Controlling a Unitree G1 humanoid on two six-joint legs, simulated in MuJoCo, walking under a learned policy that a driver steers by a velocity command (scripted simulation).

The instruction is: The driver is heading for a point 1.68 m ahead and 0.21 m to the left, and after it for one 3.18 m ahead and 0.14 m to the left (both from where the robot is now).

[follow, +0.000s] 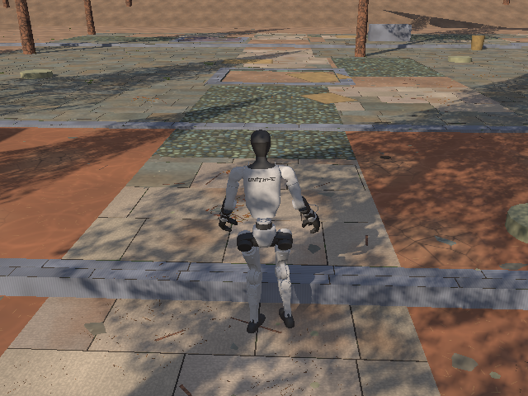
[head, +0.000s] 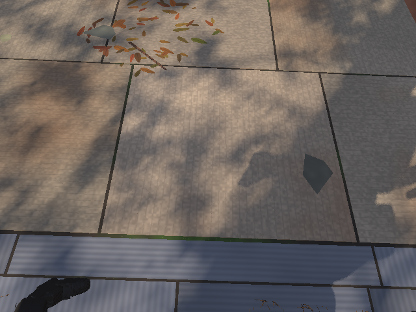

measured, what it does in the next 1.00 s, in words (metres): steps on the spot: right foot, then left foot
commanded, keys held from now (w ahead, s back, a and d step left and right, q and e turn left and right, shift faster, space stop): q+shift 0.34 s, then shift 0.12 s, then e+shift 0.54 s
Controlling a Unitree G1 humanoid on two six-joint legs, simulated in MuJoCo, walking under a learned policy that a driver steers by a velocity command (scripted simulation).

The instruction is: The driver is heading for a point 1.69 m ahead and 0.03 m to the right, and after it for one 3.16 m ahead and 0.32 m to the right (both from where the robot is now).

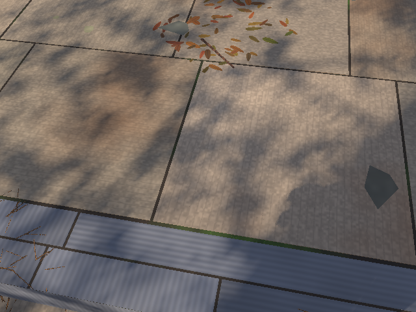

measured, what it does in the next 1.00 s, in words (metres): steps on the spot: right foot, then left foot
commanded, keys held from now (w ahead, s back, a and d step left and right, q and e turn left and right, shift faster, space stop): e+shift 0.24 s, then shift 0.12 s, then q+shift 0.64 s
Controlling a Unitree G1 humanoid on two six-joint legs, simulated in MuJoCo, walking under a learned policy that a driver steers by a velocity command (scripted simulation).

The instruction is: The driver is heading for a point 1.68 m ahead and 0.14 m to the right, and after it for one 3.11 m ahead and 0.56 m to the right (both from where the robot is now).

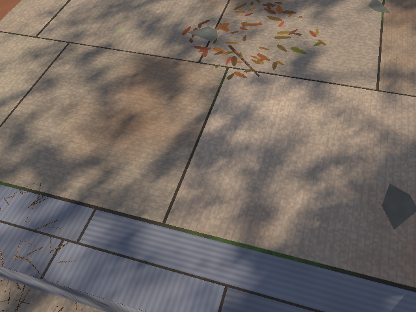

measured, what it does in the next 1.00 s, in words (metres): walks ahead: left foot, then right foot 0.16 m higher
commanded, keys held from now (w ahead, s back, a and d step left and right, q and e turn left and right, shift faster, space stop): q+shift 0.12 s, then shift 0.16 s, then e+shift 0.04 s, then w+e+shift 0.68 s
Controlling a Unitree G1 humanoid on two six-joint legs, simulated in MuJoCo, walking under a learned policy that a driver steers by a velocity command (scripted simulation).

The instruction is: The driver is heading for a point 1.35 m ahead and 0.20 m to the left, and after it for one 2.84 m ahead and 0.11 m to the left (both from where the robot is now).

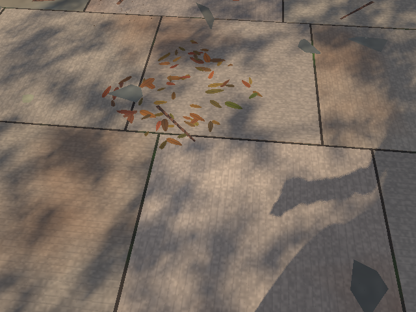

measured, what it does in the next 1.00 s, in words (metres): climbs, turning left: left foot, then right foot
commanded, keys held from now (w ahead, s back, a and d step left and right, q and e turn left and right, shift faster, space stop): w+e+shift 0.10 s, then w+shift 0.04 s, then w+q+shift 0.86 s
